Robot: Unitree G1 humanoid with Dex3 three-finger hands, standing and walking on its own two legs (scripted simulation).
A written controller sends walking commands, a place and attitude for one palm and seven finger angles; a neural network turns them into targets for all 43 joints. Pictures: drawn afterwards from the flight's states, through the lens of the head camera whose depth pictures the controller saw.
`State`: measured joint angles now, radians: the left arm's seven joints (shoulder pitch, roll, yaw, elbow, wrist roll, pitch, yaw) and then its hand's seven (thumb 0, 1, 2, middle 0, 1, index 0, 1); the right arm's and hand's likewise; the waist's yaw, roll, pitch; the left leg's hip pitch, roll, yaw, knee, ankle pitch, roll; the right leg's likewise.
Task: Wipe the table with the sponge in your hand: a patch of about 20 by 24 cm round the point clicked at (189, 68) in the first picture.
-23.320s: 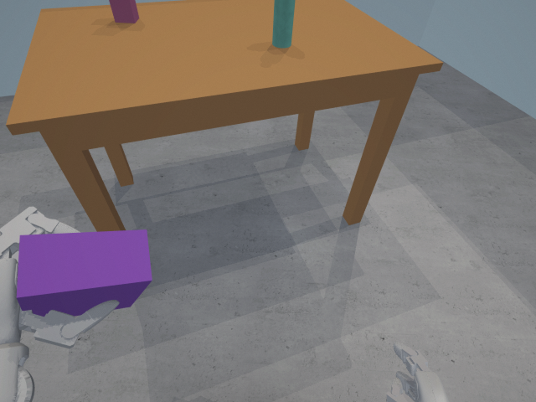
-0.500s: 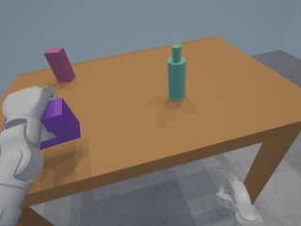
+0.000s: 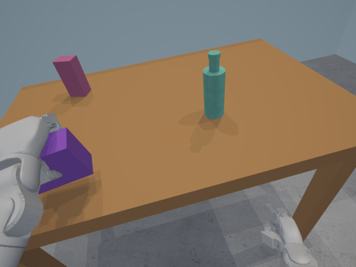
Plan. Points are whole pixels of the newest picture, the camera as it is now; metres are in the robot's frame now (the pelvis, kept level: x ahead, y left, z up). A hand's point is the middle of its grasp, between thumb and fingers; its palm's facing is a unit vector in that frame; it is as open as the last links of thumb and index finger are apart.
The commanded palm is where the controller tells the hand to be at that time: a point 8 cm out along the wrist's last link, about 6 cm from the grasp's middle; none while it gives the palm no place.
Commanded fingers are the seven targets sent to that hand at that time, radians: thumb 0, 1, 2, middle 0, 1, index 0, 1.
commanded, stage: move the sponge above the wiping area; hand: left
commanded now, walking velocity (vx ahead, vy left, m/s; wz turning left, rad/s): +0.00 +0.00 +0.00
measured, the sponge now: (55, 166) +0.25 +0.32 +0.14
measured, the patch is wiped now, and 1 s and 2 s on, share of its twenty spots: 0.10 0.10 0.10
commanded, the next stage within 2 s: none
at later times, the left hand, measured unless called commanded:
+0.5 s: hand (73, 163) +0.25 +0.27 +0.16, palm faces +0.13 -0.19 -0.97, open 9.8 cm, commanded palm +0.20 +0.27 +0.25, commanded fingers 0.00 0.10 1.30 -1.20 -1.60 -1.20 -1.60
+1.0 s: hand (75, 173) +0.24 +0.26 +0.14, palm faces +0.01 -0.08 -1.00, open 9.8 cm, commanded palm +0.20 +0.28 +0.25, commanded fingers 0.00 0.10 1.30 -1.20 -1.60 -1.20 -1.60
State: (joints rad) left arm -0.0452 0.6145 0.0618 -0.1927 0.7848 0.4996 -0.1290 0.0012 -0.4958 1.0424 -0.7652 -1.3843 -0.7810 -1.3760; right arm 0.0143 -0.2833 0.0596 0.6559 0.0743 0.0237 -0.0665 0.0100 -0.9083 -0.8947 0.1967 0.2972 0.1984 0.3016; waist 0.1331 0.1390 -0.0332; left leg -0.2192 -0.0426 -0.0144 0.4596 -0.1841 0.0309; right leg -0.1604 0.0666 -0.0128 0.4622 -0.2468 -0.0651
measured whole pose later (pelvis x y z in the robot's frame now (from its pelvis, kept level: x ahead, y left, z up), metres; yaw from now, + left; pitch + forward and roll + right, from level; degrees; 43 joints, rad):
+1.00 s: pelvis -0.01 +0.00 +0.00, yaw -1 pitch -4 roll +0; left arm 0.01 0.59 -0.13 -0.27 0.86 0.46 -0.19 0.00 -0.50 1.05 -0.77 -1.39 -0.79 -1.38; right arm 0.01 -0.28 0.09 0.64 0.04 0.01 -0.07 0.01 -0.91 -0.89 0.20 0.30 0.20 0.30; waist 0.14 0.12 -0.02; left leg -0.21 -0.04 -0.01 0.45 -0.17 0.03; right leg -0.17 0.07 -0.01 0.47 -0.24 -0.07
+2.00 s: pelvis -0.01 +0.01 +0.00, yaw -1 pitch -5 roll +0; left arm -0.12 0.61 -0.10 -0.27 0.83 0.42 -0.08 0.00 -0.51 1.05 -0.78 -1.40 -0.80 -1.37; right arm 0.02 -0.27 0.06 0.68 0.06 0.01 -0.07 0.01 -0.91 -0.89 0.20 0.30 0.18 0.30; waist 0.15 0.11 -0.03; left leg -0.17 -0.05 0.00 0.42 -0.16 0.04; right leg -0.13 0.06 0.01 0.44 -0.23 -0.06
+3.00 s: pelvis +0.00 +0.00 +0.00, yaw +0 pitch -3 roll +0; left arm -0.15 0.58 -0.02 -0.18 0.82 0.52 -0.14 0.00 -0.52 1.05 -0.78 -1.41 -0.80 -1.38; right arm 0.02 -0.28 0.08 0.65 0.08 0.02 -0.06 0.01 -0.91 -0.89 0.20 0.30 0.22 0.32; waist 0.13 0.13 -0.04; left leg -0.21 -0.05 -0.01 0.43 -0.16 0.03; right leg -0.15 0.06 -0.01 0.44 -0.23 -0.06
